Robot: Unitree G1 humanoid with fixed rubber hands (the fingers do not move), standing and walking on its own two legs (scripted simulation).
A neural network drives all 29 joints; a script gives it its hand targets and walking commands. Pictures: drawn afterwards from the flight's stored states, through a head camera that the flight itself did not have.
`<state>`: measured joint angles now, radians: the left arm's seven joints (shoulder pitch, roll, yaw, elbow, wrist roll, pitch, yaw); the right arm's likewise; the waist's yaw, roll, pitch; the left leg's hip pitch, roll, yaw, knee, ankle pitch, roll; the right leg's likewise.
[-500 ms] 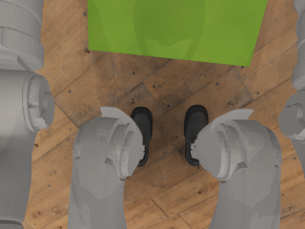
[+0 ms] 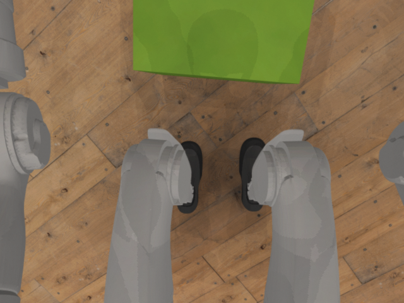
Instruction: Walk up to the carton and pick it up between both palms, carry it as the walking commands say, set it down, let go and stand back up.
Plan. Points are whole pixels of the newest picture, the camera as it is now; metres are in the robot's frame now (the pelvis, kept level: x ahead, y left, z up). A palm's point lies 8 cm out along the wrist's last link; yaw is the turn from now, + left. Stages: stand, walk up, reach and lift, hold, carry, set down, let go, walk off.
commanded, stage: set down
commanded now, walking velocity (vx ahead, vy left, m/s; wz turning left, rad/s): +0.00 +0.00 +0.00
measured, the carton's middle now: (222, 0) +0.57 -0.01 -0.31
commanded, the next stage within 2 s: let go in 0.68 s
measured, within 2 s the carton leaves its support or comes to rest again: neither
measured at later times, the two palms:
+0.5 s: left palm out of the picture +0.62 +0.21 +0.09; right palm out of the picture +0.59 -0.25 +0.07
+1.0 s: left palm out of the picture +0.56 +0.20 +0.13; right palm out of the picture +0.51 -0.25 +0.11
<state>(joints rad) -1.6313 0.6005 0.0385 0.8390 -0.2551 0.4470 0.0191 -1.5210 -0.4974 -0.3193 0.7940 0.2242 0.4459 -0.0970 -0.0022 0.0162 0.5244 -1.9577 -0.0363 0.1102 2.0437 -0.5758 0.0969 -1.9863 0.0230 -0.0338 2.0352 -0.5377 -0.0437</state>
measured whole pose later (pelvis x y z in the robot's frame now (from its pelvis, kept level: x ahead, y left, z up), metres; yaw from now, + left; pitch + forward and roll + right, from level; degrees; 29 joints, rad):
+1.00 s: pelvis +0.02 +0.01 +0.22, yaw -3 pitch +22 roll +1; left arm -1.18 0.50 0.12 0.57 -0.23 0.47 0.01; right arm -1.12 -0.43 -0.25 0.55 0.12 0.45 -0.01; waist 0.00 0.02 0.52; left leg -1.22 -0.05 0.09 1.20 -0.38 0.08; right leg -1.26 0.06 0.05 1.21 -0.34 -0.01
